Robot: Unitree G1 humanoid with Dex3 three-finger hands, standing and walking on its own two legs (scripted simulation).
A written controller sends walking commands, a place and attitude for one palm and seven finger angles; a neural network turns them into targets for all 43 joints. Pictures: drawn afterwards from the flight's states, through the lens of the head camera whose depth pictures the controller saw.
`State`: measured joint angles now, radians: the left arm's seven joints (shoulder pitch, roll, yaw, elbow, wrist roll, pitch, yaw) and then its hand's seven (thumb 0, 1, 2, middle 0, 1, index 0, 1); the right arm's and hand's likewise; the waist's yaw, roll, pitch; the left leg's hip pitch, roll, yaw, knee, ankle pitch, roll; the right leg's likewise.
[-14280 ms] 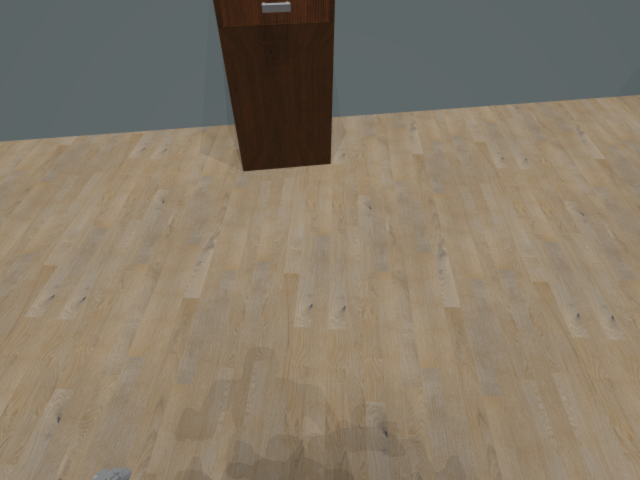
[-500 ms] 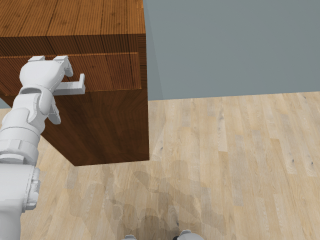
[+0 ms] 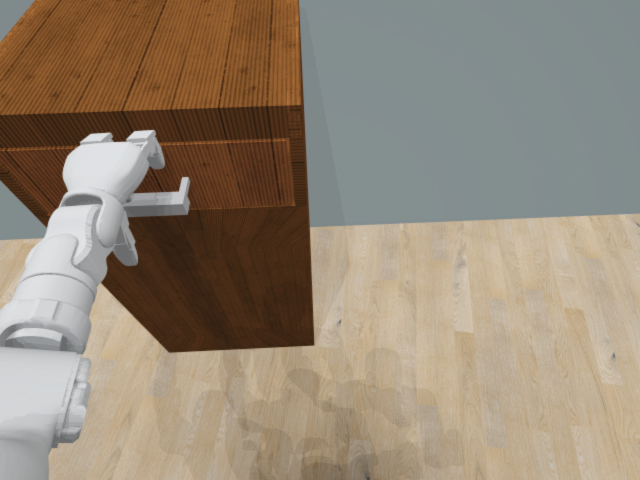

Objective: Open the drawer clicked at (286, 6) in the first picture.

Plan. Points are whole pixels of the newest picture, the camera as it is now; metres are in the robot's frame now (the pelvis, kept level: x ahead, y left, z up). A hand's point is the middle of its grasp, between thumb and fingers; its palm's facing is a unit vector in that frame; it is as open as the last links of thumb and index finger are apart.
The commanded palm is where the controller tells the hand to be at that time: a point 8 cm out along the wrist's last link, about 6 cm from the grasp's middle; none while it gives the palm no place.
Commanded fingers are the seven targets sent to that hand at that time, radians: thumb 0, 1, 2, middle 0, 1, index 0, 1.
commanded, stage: re-aim the fingers above the handle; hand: left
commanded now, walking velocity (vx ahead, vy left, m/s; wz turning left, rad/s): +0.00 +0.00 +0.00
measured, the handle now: (153, 194) +0.52 +0.26 +0.02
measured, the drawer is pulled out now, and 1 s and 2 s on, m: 0.00 0.00 0.00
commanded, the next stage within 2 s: lower the fingers behind the handle in 1.86 s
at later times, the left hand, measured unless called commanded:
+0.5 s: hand (128, 194) +0.47 +0.26 +0.08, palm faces -0.06 -0.01 -1.00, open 13.7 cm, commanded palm +0.45 +0.26 +0.14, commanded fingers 0.00 -0.50 0.30 -0.30 -1.20 -0.30 -1.20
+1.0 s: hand (126, 194) +0.47 +0.26 +0.08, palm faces -0.04 -0.01 -1.00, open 13.6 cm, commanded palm +0.45 +0.27 +0.14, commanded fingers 0.00 -0.50 0.30 -0.30 -1.20 -0.30 -1.20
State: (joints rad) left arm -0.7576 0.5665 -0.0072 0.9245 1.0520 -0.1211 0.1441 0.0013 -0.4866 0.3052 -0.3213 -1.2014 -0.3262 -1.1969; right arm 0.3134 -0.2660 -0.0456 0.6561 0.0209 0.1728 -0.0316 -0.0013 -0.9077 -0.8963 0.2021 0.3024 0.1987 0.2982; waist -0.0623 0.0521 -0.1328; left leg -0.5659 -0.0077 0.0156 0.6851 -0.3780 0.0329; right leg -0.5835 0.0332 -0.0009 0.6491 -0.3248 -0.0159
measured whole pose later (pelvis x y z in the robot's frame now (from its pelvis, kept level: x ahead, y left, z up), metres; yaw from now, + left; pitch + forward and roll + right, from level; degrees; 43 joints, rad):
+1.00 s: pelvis -0.01 +0.01 +0.00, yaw -1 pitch +16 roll -1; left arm -0.85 0.60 0.00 1.03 1.08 -0.13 0.18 0.00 -0.49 0.31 -0.33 -1.21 -0.35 -1.22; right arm 0.35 -0.27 -0.04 0.68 0.02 0.13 -0.04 0.00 -0.91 -0.90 0.20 0.30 0.20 0.30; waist -0.10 0.04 -0.13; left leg -0.63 -0.01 0.03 0.72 -0.37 0.05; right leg -0.64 0.03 0.01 0.67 -0.31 0.00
